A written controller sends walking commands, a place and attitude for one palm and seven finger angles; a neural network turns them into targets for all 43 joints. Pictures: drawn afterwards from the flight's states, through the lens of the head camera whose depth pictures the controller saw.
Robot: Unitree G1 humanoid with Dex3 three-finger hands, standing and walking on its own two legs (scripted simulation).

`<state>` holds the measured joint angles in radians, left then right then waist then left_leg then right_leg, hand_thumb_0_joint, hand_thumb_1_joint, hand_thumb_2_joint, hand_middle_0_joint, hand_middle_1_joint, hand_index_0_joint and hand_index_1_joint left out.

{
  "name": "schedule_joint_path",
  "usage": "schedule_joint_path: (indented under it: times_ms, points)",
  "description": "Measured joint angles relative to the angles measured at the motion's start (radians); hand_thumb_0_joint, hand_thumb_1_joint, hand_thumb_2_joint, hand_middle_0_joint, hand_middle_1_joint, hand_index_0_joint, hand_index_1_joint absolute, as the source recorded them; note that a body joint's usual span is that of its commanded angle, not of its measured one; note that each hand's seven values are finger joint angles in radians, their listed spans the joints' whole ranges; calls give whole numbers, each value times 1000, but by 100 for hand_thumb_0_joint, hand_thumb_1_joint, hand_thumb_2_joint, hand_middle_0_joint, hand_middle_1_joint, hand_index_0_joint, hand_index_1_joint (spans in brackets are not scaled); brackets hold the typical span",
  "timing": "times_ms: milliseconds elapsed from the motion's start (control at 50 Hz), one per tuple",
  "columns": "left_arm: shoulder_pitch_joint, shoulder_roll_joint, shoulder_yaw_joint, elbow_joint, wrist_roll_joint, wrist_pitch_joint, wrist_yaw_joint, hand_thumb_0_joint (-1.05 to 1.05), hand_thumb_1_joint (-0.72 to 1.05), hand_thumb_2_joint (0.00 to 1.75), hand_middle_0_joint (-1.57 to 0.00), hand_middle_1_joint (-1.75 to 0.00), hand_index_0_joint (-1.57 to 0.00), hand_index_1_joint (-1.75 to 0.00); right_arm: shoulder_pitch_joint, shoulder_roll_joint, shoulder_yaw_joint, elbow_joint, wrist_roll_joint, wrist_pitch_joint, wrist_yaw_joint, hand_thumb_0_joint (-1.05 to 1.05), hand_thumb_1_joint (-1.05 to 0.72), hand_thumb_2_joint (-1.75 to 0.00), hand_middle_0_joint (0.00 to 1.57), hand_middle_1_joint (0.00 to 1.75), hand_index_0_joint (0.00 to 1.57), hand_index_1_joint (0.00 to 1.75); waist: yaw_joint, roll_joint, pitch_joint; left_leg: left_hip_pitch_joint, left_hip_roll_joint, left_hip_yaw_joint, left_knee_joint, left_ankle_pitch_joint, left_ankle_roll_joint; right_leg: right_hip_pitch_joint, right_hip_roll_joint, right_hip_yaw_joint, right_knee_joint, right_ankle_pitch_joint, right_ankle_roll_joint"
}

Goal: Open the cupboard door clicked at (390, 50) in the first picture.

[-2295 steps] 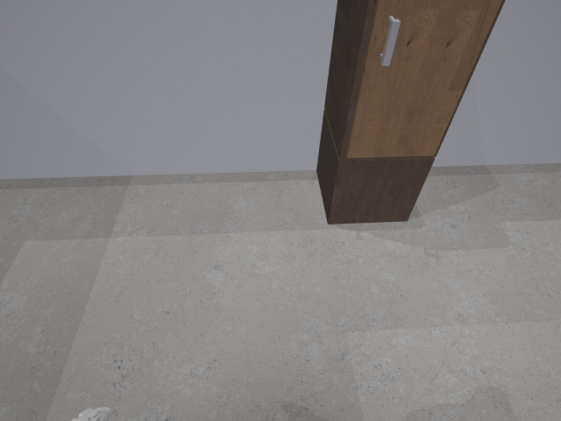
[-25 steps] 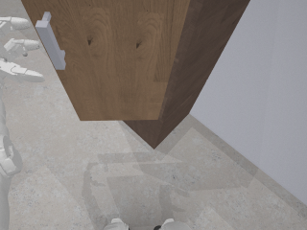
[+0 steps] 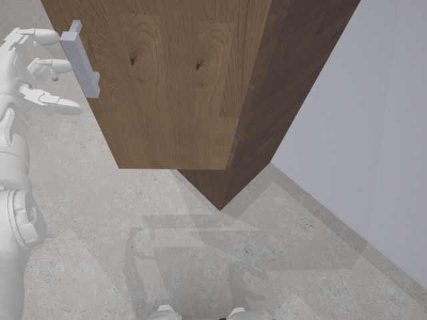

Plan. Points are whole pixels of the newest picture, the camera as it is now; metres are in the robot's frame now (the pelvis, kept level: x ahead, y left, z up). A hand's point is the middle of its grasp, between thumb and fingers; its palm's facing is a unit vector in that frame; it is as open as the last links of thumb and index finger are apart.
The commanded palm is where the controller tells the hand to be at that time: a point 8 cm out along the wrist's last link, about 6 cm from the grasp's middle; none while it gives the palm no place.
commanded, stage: slide the fingers in behind the handle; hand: left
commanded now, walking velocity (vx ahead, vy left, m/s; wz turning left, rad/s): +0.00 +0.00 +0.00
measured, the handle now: (84, 60) +0.55 +0.21 +0.13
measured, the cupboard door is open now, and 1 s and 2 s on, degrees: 47 46 46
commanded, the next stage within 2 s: close the thumb around the handle in 1.00 s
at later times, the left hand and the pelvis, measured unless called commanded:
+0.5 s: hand (93, 81) +0.50 +0.18 +0.13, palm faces -0.01 -1.00 +0.03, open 14.3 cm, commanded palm +0.48 +0.23 +0.13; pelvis +0.00 +0.00 +0.00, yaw +1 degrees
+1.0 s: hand (94, 81) +0.50 +0.18 +0.13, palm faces +0.00 -1.00 +0.00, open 13.9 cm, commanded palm +0.48 +0.23 +0.13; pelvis -0.01 -0.01 +0.00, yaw -1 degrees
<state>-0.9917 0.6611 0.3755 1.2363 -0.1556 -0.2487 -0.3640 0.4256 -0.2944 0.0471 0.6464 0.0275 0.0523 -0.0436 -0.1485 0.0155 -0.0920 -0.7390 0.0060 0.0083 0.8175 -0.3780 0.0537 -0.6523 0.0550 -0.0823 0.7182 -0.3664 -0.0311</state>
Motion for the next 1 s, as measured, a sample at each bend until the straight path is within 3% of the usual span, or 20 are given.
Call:
schedule_joint_path:
  times_ms: [320,420,480,580,640,1000]
  points:
    - [37,-100,-73,-61,-29,-8,69,-2,-50,30,-30,-120,-12,-116,-19,11,-13,32,-4,-15,22,0,-91,-90,20,30,20,30,34,7,-9,21,-11,-20,1,-3,-4,28,-8,-19,3,-13,-4]
    - [35,-148,-100,-67,-9,-14,54,-2,-50,30,-30,-120,-18,-117,-33,17,-9,32,-2,-22,24,0,-91,-90,20,30,20,30,27,9,-9,33,-12,-17,1,-4,-5,37,-10,-17,8,-15,-5]
    - [24,-170,-65,-48,4,-15,80,-2,-50,30,-30,-120,-23,-118,-44,19,-3,17,-3,-26,25,0,-91,-90,20,30,20,30,14,8,-7,38,-9,-6,-2,-3,-5,34,-8,-5,14,-15,-5]
    - [41,-146,-26,-44,40,-28,122,-2,-50,30,-30,-120,-29,-121,-34,21,-1,-16,-5,-29,29,0,-91,-90,20,30,20,30,1,14,-6,40,-1,13,-6,0,-6,22,-2,14,24,-11,-7]
    - [43,-141,-28,-39,34,-33,121,-2,-50,30,-29,-120,-29,-121,-22,21,0,-14,-2,-23,28,0,-91,-90,20,30,20,30,2,16,-1,46,2,17,-9,2,-8,25,0,17,23,-9,-9]
    - [38,-87,8,-19,31,-30,70,-2,-50,30,-30,-120,-30,-120,16,-6,-9,2,5,-12,6,0,-91,-90,20,30,20,30,-19,5,11,45,14,16,-30,17,-16,24,13,19,-4,12,-18]
